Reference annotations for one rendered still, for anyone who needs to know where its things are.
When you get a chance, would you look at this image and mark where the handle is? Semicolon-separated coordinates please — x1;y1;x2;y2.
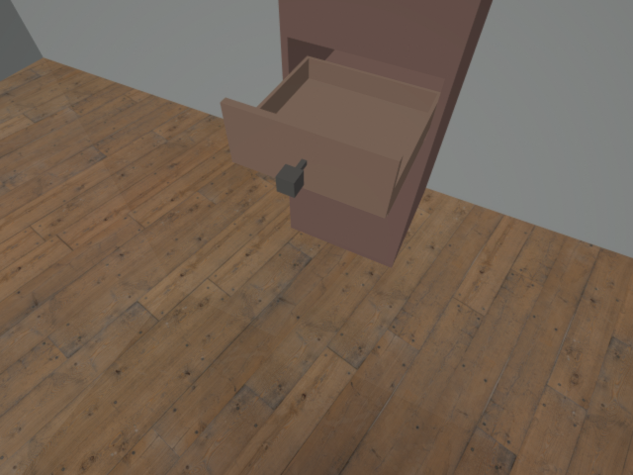
276;159;307;198

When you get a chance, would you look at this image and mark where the drawer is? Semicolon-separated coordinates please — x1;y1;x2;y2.
220;56;441;219

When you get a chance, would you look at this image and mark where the cabinet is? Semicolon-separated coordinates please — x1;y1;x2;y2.
278;0;493;268

